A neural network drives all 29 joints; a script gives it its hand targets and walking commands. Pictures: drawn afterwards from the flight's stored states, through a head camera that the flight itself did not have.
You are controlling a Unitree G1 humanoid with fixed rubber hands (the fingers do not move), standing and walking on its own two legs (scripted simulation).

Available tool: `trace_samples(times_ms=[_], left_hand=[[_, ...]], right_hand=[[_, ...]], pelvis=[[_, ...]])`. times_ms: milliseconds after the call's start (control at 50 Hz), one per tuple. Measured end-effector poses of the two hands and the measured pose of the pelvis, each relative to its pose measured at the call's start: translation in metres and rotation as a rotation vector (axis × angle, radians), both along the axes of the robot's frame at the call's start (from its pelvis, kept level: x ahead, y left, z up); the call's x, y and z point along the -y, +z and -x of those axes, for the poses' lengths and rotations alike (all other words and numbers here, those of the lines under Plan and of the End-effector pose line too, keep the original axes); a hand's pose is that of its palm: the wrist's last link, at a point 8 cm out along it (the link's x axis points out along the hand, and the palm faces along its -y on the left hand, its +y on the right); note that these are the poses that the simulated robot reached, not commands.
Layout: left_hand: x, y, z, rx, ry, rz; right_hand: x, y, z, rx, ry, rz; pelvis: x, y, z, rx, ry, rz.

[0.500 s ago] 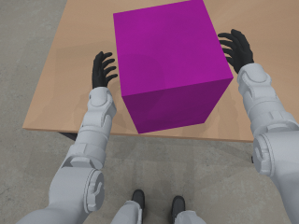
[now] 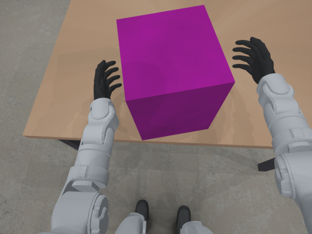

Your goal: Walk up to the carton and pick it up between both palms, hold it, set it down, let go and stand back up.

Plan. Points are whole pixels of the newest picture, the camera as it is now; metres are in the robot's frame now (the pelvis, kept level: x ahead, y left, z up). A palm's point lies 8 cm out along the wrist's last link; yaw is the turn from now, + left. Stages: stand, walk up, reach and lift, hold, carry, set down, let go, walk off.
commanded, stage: set down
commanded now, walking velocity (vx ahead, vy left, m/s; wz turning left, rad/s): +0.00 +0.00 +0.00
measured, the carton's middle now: (168, 82) +0.48 +0.03 +0.01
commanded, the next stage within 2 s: none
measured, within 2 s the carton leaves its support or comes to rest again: neither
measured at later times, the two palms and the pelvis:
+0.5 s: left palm (95, 89) +0.40 +0.18 +0.09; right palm (278, 67) +0.47 -0.20 +0.10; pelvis -0.01 +0.00 +0.01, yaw +1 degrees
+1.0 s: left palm (102, 105) +0.37 +0.17 +0.07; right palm (289, 94) +0.43 -0.23 +0.07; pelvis +0.00 +0.00 +0.01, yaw -2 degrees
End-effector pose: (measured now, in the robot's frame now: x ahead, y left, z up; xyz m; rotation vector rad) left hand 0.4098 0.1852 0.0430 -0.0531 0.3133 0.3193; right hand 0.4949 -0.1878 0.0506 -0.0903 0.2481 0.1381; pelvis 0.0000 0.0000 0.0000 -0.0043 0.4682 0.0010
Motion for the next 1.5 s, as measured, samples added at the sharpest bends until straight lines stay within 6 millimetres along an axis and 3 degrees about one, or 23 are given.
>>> trace_samples(times_ms=[420, 740, 1000, 1100, 1220, 1300, 1500], left_hand=[[-0.002, 0.057, 0.010, 0.017, 0.005, -0.009], [0.006, 0.031, 0.028, -0.006, -0.005, -0.007], [0.014, 0.027, 0.041, -0.026, -0.009, -0.011], [0.015, 0.019, 0.062, -0.010, -0.012, -0.030], [0.010, -0.011, 0.091, -0.044, 0.016, -0.025], [0.008, -0.024, 0.096, -0.051, 0.032, -0.012], [0.019, -0.005, 0.089, 0.017, -0.015, -0.010]], right_hand=[[0.003, 0.054, 0.017, -0.011, 0.000, -0.018], [0.025, 0.020, 0.052, -0.045, -0.028, -0.012], [0.042, 0.016, 0.069, -0.019, -0.015, 0.003], [0.050, 0.004, 0.091, -0.015, -0.016, 0.018], [0.059, -0.019, 0.127, -0.050, -0.029, 0.022], [0.057, -0.027, 0.140, -0.062, -0.028, 0.003], [0.047, -0.027, 0.147, -0.062, -0.018, -0.007]], pelvis=[[0.001, 0.006, 0.006, 0.128, 0.013, -0.001], [-0.001, 0.008, 0.001, 0.191, -0.009, -0.001], [0.003, 0.012, -0.002, 0.218, -0.032, -0.009], [0.006, 0.015, -0.004, 0.256, -0.023, -0.011], [0.009, 0.014, -0.002, 0.281, -0.023, -0.014], [0.009, 0.011, 0.001, 0.275, -0.031, -0.015], [0.004, 0.010, 0.000, 0.303, -0.035, -0.012]])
